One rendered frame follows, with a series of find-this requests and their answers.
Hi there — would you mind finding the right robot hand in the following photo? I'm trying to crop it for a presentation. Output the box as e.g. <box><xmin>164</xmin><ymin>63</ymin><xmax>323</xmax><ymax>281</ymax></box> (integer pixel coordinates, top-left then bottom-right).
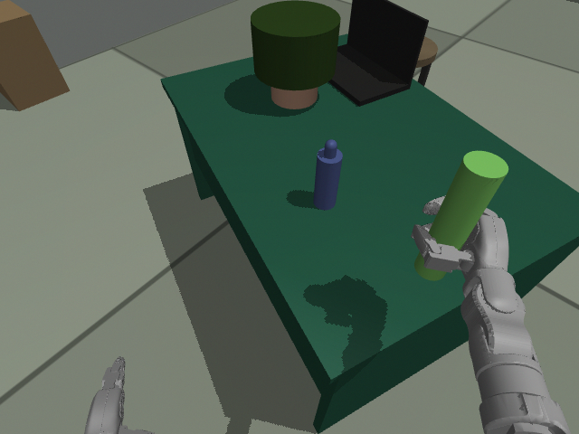
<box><xmin>411</xmin><ymin>195</ymin><xmax>509</xmax><ymax>280</ymax></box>

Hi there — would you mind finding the desk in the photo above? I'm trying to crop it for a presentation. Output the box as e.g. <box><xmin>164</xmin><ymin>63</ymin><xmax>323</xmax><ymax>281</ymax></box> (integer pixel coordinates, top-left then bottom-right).
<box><xmin>161</xmin><ymin>34</ymin><xmax>579</xmax><ymax>434</ymax></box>

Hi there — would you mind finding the left robot hand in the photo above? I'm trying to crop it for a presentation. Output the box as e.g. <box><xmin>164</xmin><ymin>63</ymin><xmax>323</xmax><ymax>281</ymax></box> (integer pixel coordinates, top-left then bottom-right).
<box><xmin>84</xmin><ymin>357</ymin><xmax>155</xmax><ymax>434</ymax></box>

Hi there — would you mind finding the potted plant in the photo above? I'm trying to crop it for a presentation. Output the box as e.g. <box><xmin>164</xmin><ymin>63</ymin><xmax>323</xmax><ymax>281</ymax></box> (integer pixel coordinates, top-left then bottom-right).
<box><xmin>251</xmin><ymin>0</ymin><xmax>341</xmax><ymax>109</ymax></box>

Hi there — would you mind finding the right robot arm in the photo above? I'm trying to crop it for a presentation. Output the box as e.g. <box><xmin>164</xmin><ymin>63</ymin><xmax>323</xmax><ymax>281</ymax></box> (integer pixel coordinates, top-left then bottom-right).
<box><xmin>460</xmin><ymin>268</ymin><xmax>571</xmax><ymax>434</ymax></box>

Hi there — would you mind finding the stool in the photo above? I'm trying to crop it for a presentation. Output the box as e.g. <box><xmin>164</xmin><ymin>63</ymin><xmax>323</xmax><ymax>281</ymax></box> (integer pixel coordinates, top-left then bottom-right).
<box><xmin>415</xmin><ymin>36</ymin><xmax>438</xmax><ymax>86</ymax></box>

